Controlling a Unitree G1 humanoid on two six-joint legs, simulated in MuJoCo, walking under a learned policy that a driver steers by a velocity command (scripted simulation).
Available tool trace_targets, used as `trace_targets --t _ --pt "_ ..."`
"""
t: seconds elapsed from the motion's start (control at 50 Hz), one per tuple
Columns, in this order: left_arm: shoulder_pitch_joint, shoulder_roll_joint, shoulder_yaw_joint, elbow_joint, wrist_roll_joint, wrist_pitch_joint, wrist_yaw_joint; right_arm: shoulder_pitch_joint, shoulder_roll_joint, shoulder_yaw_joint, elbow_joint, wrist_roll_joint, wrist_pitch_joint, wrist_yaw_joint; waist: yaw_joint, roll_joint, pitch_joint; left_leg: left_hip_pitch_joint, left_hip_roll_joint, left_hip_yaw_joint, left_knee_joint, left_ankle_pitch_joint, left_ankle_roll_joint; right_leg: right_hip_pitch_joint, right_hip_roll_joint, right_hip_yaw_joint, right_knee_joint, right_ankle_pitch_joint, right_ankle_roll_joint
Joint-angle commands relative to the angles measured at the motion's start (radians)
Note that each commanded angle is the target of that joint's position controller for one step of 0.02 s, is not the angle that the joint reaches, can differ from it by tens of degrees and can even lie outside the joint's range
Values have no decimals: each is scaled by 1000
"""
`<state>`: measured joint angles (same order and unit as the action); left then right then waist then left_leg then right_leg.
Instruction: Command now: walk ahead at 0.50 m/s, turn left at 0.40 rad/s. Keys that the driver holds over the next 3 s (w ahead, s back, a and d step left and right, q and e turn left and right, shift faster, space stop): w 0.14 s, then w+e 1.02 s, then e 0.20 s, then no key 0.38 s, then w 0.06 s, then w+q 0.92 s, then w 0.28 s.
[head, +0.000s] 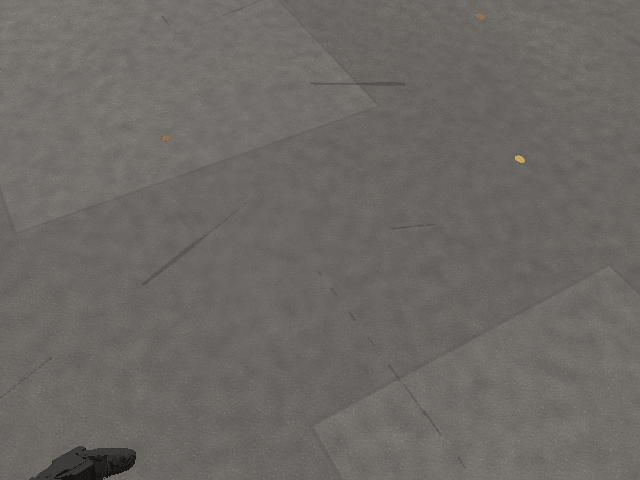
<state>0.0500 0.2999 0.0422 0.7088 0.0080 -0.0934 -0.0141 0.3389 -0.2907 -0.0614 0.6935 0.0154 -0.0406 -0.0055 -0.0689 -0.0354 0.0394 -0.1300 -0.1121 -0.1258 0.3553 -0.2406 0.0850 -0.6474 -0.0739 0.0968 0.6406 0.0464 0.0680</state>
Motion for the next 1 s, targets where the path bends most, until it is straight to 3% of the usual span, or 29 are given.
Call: trace_targets --t 0.02,0.1,0.12,0.14,0.16,0.18,0.2,0.22,0.24,0.26,0.28,0.32,0.36,0.42,0.52,0.56,0.58,0.6,0.62,0.64,0.66,0.68,0.7,0.72,0.74,0.78,0.82,0.92,1.0 --pt "-101 71 13 -81 -11 -23 -15 33 -157 -44 -28 6 -13 -7 -17 117 -19 -65 243 -161 -87 147 132 138 40 -37 -93 80 -16" --pt "-58 109 30 -81 -11 -34 -21 46 -158 -46 0 1 -1 -7 16 160 -13 57 297 -229 9 259 107 181 53 -53 -157 -89 -79" --pt "16 125 41 -61 -7 -37 -17 33 -148 -42 -2 1 1 -6 58 160 -45 62 267 -211 82 379 89 283 72 -79 -196 -97 -107" --pt "137 159 57 -38 3 -41 -11 28 -114 -28 -9 -5 2 -5 115 134 -149 18 213 -165 252 430 59 482 16 -35 -174 -68 -155" --pt "288 235 75 -20 12 -40 -10 94 -68 -8 -25 -22 -4 -8 138 -25 -317 -185 119 -82 557 204 6 800 -163 201 -128 -49 -261" --pt "373 256 87 34 -5 -26 -23 186 -37 3 -25 4 -17 -7 116 -300 -378 -500 4 -8 837 -318 -62 1004 -300 633 -292 -346 -392" --pt "354 169 61 27 -35 -23 -28 103 -129 -12 -24 11 -23 -5 144 -167 -270 -621 69 -51 920 -311 -59 951 -285 677 -358 -565 -361" --pt "282 130 48 13 -31 -15 -24 -21 -158 -21 -49 9 -28 -4 150 -82 -141 -654 114 -13 911 -216 -56 824 -245 545 -372 -531 -323" --pt "239 120 40 1 -17 -7 -23 -89 -146 -17 -66 -5 -35 -4 139 -20 -69 -637 142 19 873 -156 -58 705 -202 450 -387 -409 -315" --pt "214 109 36 -3 -11 -3 -20 -110 -129 -18 -75 -19 -44 -2 115 -8 -33 -610 168 21 803 -109 -63 627 -167 394 -402 -309 -313" --pt "205 99 31 -7 -4 -2 -16 -98 -110 -17 -76 -24 -49 0 91 -32 -41 -556 183 23 752 -79 -68 585 -134 348 -416 -229 -307" --pt "211 97 31 -3 -14 -1 -9 -85 -80 -11 -75 -26 -51 3 73 -63 -60 -509 183 45 649 -79 -90 552 -105 287 -433 -125 -317" --pt "228 127 41 7 -24 3 3 -137 -56 0 -90 -29 -50 3 80 -59 -48 -484 172 68 516 -40 -116 502 -94 237 -449 -68 -325" --pt "260 158 53 23 -30 16 18 -245 -35 12 -106 -23 -58 10 114 -51 -30 -397 142 75 311 154 -136 433 -60 181 -448 -68 -296" --pt "338 159 58 45 -41 38 27 -348 -72 0 -130 -5 -74 23 136 -56 -27 -285 105 46 152 242 -133 450 -76 250 -380 -152 -261" --pt "327 161 62 40 -39 45 30 -315 -96 -12 -124 -1 -81 22 101 -74 -34 -204 108 46 111 201 -108 459 -83 289 -325 -169 -237" --pt "319 143 57 36 -37 48 31 -255 -110 -22 -106 -3 -83 18 65 -73 -55 -109 114 55 78 188 -86 440 -58 284 -271 -161 -217" --pt "311 107 46 26 -30 46 28 -160 -140 -37 -89 -13 -85 9 15 -57 -117 49 164 25 71 159 -51 389 -8 248 -144 -151 -186" --pt "315 38 23 2 -9 41 26 -1 -203 -54 -72 -24 -81 -1 -44 82 -256 288 351 -152 79 93 10 262 65 150 153 -334 -145" --pt "436 -2 8 -35 -39 28 26 51 -272 -70 -40 -29 -62 6 15 391 -338 483 546 -583 -23 -139 162 -42 154 36 430 -658 -103" --pt "411 102 30 -10 -56 30 30 23 -181 -53 -43 -16 -60 11 -2 273 -243 411 531 -623 -70 -327 159 -152 74 60 564 -609 -90" --pt "320 143 44 -18 -49 36 29 -16 -123 -37 -46 -12 -60 10 -16 186 -131 309 482 -460 -77 -263 120 -170 46 51 593 -517 -87" --pt "288 131 45 -19 -40 42 30 -67 -98 -26 -46 -19 -59 12 7 130 -83 213 433 -334 -94 -124 98 -133 17 34 580 -445 -78" --pt "262 119 47 -28 -32 45 27 -100 -72 -19 -38 -23 -58 14 24 132 -43 144 398 -247 -115 -19 92 -116 -5 32 543 -399 -71" --pt "258 101 48 -35 -34 51 20 -119 -64 -16 -30 -30 -60 12 43 154 -25 87 374 -171 -139 53 82 -78 -26 27 520 -369 -69" --pt "242 61 40 -50 -37 62 12 -123 -71 -22 -14 -25 -69 12 53 155 -17 43 360 -78 -178 150 91 -58 -38 5 489 -327 -59" --pt "203 47 35 -75 -31 67 8 -117 -97 -32 6 -22 -75 9 55 126 -7 38 371 -14 -201 230 107 -82 -45 3 421 -271 -46" --pt "75 28 20 -115 -29 56 -21 -100 -146 -44 43 -16 -65 2 18 90 13 54 349 161 -211 327 84 -27 -32 -52 146 -35 -59" --pt "-32 36 18 -167 -32 57 -42 -44 -183 -54 81 2 -47 0 -6 84 42 144 380 225 -183 374 55 -10 -11 -101 22 -53 -99"
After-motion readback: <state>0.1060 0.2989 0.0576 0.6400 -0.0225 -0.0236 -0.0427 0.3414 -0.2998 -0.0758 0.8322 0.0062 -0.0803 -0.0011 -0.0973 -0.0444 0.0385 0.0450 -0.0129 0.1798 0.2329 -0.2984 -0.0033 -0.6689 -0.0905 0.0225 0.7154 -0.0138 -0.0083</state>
